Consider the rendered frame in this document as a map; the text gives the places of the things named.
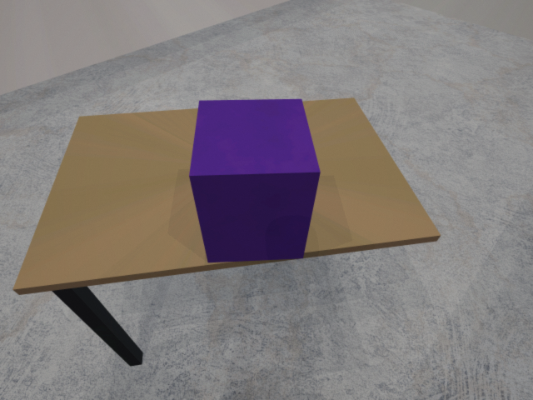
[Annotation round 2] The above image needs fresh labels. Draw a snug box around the table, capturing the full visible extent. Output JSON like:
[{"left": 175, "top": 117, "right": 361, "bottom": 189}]
[{"left": 13, "top": 97, "right": 441, "bottom": 367}]

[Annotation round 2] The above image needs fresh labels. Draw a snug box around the carton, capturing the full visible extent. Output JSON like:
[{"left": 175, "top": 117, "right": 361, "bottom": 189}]
[{"left": 189, "top": 99, "right": 321, "bottom": 263}]

